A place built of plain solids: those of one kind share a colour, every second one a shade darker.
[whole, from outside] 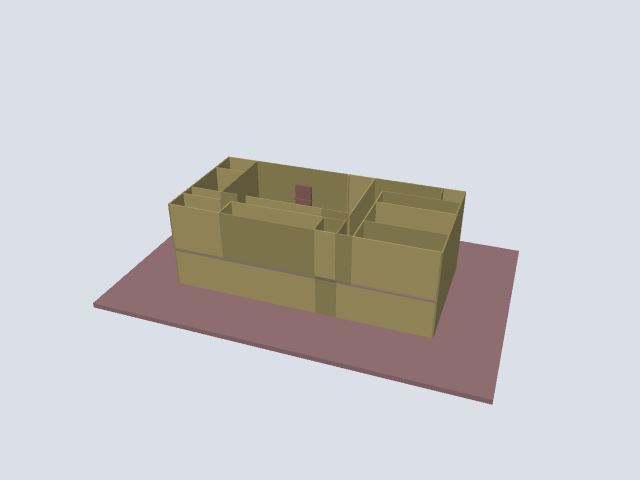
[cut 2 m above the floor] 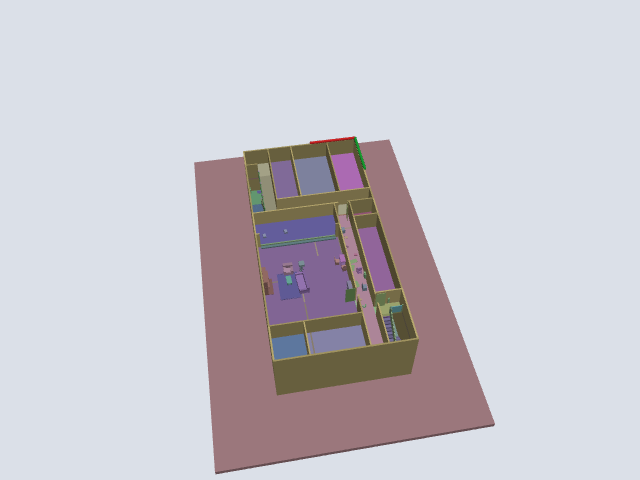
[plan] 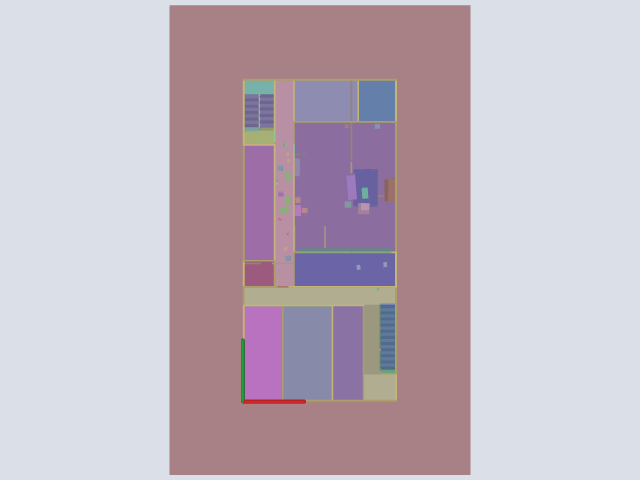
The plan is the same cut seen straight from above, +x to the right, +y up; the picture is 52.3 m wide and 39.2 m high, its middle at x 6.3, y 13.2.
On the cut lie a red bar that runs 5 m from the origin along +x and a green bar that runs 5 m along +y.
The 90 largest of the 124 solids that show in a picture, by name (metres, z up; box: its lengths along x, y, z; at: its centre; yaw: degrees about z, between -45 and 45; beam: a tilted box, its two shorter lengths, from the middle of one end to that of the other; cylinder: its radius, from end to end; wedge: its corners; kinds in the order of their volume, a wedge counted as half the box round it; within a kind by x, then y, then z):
{
 "under_1": {"box": [24.59, 38.37, 0.5], "at": [6.29, 13.19, -0.33]},
 "wall_1": {"box": [0.16, 7.62, 4.85], "at": [0.08, 3.97, 6.55]},
 "wall_2": {"box": [0.16, 9.15, 4.12], "at": [0.08, 4.74, 1.76]},
 "wall_3": {"box": [0.16, 1.4, 4.85], "at": [0.08, 8.61, 6.55]},
 "wall_4": {"box": [0.16, 1.78, 4.12], "at": [0.08, 10.33, 1.76]},
 "wall_5": {"box": [0.16, 2.0, 4.85], "at": [0.08, 10.44, 6.55]},
 "wall_6": {"box": [0.16, 9.33, 4.85], "at": [0.08, 16.24, 6.55]},
 "wall_7": {"box": [0.16, 14.86, 4.12], "at": [0.08, 18.78, 1.76]},
 "wall_8": {"box": [0.16, 5.18, 4.85], "at": [0.08, 23.62, 6.55]},
 "wall_9": {"box": [2.66, 0.13, 4.85], "at": [1.33, 11.51, 6.55]},
 "wall_10": {"box": [2.66, 0.13, 4.85], "at": [1.33, 20.97, 6.55]},
 "wall_11": {"box": [2.81, 0.13, 4.85], "at": [1.41, 9.38, 6.55]},
 "wall_12": {"box": [0.13, 2.0, 4.85], "at": [2.6, 10.44, 6.55]},
 "wall_13": {"box": [0.13, 9.33, 4.85], "at": [2.6, 16.24, 6.55]},
 "wall_14": {"box": [0.13, 4.12, 4.85], "at": [2.6, 24.15, 6.55]},
 "wall_15": {"box": [0.13, 7.62, 4.85], "at": [3.25, 3.97, 6.55]},
 "wall_16": {"box": [0.13, 2.68, 4.85], "at": [4.17, 10.78, 6.55]},
 "wall_17": {"box": [0.13, 7.93, 4.85], "at": [4.17, 16.22, 6.55]},
 "wall_18": {"box": [0.13, 1.7, 4.85], "at": [4.17, 21.93, 6.55]},
 "wall_19": {"box": [0.13, 3.3, 4.85], "at": [4.17, 24.56, 6.55]},
 "wall_20": {"box": [9.92, 0.13, 4.85], "at": [4.96, 7.85, 6.55]},
 "wall_21": {"box": [10.74, 0.13, 4.12], "at": [5.37, 9.38, 1.76]},
 "wall_22": {"box": [12.59, 0.16, 9.27], "at": [6.29, 0.08, 4.34]},
 "wall_23": {"box": [12.59, 0.16, 9.27], "at": [6.29, 26.29, 4.34]},
 "wall_24": {"box": [0.13, 7.62, 4.85], "at": [7.32, 3.97, 6.55]},
 "wall_25": {"box": [8.87, 0.13, 4.85], "at": [8.15, 9.38, 6.55]},
 "wall_26": {"box": [8.48, 0.13, 4.85], "at": [8.35, 22.85, 6.55]},
 "wall_27": {"box": [0.13, 3.3, 4.85], "at": [9.43, 24.56, 6.55]},
 "wall_28": {"box": [0.13, 7.62, 4.85], "at": [9.86, 3.97, 6.55]},
 "wall_29": {"box": [1.35, 0.13, 4.85], "at": [11.91, 2.27, 6.55]},
 "wall_30": {"box": [0.16, 2.05, 4.85], "at": [12.51, 1.19, 6.55]},
 "wall_31": {"box": [0.16, 6.97, 4.85], "at": [12.51, 5.83, 6.55]},
 "wall_32": {"box": [0.16, 2.68, 4.85], "at": [12.51, 10.78, 6.55]},
 "wall_33": {"box": [0.16, 10.53, 4.85], "at": [12.51, 17.52, 6.55]},
 "wall_34": {"box": [0.16, 3.3, 4.85], "at": [12.51, 24.56, 6.55]},
 "front_stair_1": {"box": [1.19, 5.3, 0.49], "at": [11.84, 5.26, -0.06]},
 "front_stair_2": {"box": [1.19, 5.05, 0.67], "at": [11.84, 5.39, 0.04]},
 "front_stair_3": {"box": [1.19, 4.8, 0.86], "at": [11.84, 5.51, 0.13]},
 "front_stair_4": {"box": [1.19, 4.55, 1.05], "at": [11.84, 5.64, 0.22]},
 "front_stair_5": {"box": [1.19, 4.3, 1.24], "at": [11.84, 5.76, 0.32]},
 "front_stair_6": {"box": [1.19, 4.05, 1.42], "at": [11.84, 5.89, 0.41]},
 "front_stair_7": {"box": [1.19, 3.79, 1.61], "at": [11.84, 6.01, 0.51]},
 "front_stair_8": {"box": [1.19, 3.54, 1.8], "at": [11.84, 6.14, 0.6]},
 "front_stair_9": {"box": [1.19, 3.29, 1.99], "at": [11.84, 6.26, 0.69]},
 "front_stair_10": {"box": [1.19, 3.04, 2.17], "at": [11.84, 6.39, 0.79]},
 "front_stair_11": {"box": [1.19, 2.79, 2.36], "at": [11.84, 6.52, 0.88]},
 "front_stair_12": {"box": [1.19, 2.54, 2.55], "at": [11.84, 6.64, 0.97]},
 "front_stair_13": {"box": [1.19, 2.29, 2.73], "at": [11.84, 6.77, 1.07]},
 "front_stair_14": {"box": [1.19, 2.04, 2.92], "at": [11.84, 6.89, 1.16]},
 "front_stair_15": {"box": [1.19, 1.79, 3.11], "at": [11.84, 7.02, 1.25]},
 "front_stair_16": {"box": [1.19, 1.54, 3.3], "at": [11.84, 7.14, 1.35]},
 "front_stair_17": {"box": [1.19, 1.28, 3.48], "at": [11.84, 7.27, 1.44]},
 "front_stair_18": {"box": [1.19, 1.03, 3.67], "at": [11.84, 7.39, 1.54]},
 "front_stair_19": {"box": [1.19, 0.78, 3.86], "at": [11.84, 7.52, 1.63]},
 "front_stair_20": {"box": [1.19, 0.53, 4.05], "at": [11.84, 7.65, 1.72]},
 "front_stair_21": {"box": [1.19, 0.28, 4.23], "at": [11.84, 7.77, 1.82]},
 "back_stair_1": {"box": [1.13, 2.67, 0.49], "at": [0.72, 23.74, -0.06]},
 "back_stair_2": {"box": [1.13, 2.41, 0.67], "at": [0.72, 23.87, 0.04]},
 "back_stair_3": {"box": [1.13, 2.14, 0.86], "at": [0.72, 24.0, 0.13]},
 "back_stair_4": {"box": [1.13, 1.88, 1.05], "at": [0.72, 24.14, 0.22]},
 "back_stair_5": {"box": [1.13, 1.61, 1.24], "at": [0.72, 24.27, 0.32]},
 "back_stair_6": {"box": [1.13, 1.35, 1.42], "at": [0.72, 24.4, 0.41]},
 "back_stair_7": {"box": [1.13, 1.09, 1.61], "at": [0.72, 24.53, 0.51]},
 "back_stair_8": {"box": [1.13, 0.82, 1.8], "at": [0.72, 24.66, 0.6]},
 "back_stair_9": {"box": [1.13, 0.56, 1.99], "at": [0.72, 24.8, 0.69]},
 "back_stair_10": {"box": [1.13, 0.29, 4.23], "at": [1.97, 22.58, 1.82]},
 "back_stair_11": {"box": [1.13, 0.56, 4.05], "at": [1.97, 22.71, 1.72]},
 "back_stair_12": {"box": [1.13, 0.82, 3.86], "at": [1.97, 22.84, 1.63]},
 "back_stair_13": {"box": [1.13, 1.09, 3.67], "at": [1.97, 22.97, 1.54]},
 "back_stair_14": {"box": [1.13, 1.35, 3.48], "at": [1.97, 23.11, 1.44]},
 "back_stair_15": {"box": [1.13, 1.61, 3.3], "at": [1.97, 23.24, 1.35]},
 "back_stair_16": {"box": [1.13, 1.88, 3.11], "at": [1.97, 23.37, 1.25]},
 "back_stair_17": {"box": [1.13, 2.14, 2.92], "at": [1.97, 23.5, 1.16]},
 "back_stair_18": {"box": [1.13, 2.41, 2.73], "at": [1.97, 23.63, 1.07]},
 "back_stair_19": {"box": [1.13, 2.67, 2.55], "at": [1.97, 23.77, 0.97]},
 "upper_floor_lodge_room_1": {"box": [8.19, 10.53, 0.16], "at": [8.34, 17.52, 4.04]},
 "floor_back_stair_hall_1": {"box": [2.37, 11.08, 0.5], "at": [1.34, 16.89, -0.25]},
 "upper_floor_dais_1": {"box": [8.19, 2.68, 0.43], "at": [8.34, 10.78, 4.17]},
 "back_stair_landing_1": {"box": [2.37, 1.14, 2.36], "at": [1.34, 25.64, 0.88]},
 "upper_floor_committee_1": {"box": [3.93, 7.62, 0.16], "at": [5.29, 3.97, 4.04]},
 "upper_floor_upper_hall_1": {"box": [12.27, 1.4, 0.16], "at": [6.29, 8.61, 4.04]},
 "upper_floor_upper_hall_2": {"box": [1.32, 5.7, 0.16], "at": [10.58, 5.06, 4.04]},
 "upper_floor_side_passage_1": {"box": [1.45, 16.77, 0.16], "at": [3.38, 17.83, 4.04]},
 "upper_floor_cloak_1": {"box": [3.03, 7.62, 0.16], "at": [1.68, 3.97, 4.04]},
 "upper_floor_regalia_store_1": {"box": [2.37, 9.33, 0.16], "at": [1.34, 16.24, 4.04]},
 "floor_stair_hall_1": {"box": [2.51, 2.48, 0.5], "at": [11.18, 1.4, -0.25]},
 "upper_floor_sec_1": {"box": [2.41, 7.62, 0.16], "at": [8.59, 3.97, 4.04]},
 "upper_floor_anteroom_1": {"box": [5.12, 3.3, 0.16], "at": [6.8, 24.56, 4.04]},
 "fireplace_1": {"box": [0.36, 1.8, 2.87], "at": [12.24, 17.27, 5.56]},
 "upper_floor_preparation_room_1": {"box": [2.94, 3.3, 0.16], "at": [10.96, 24.56, 4.04]}
}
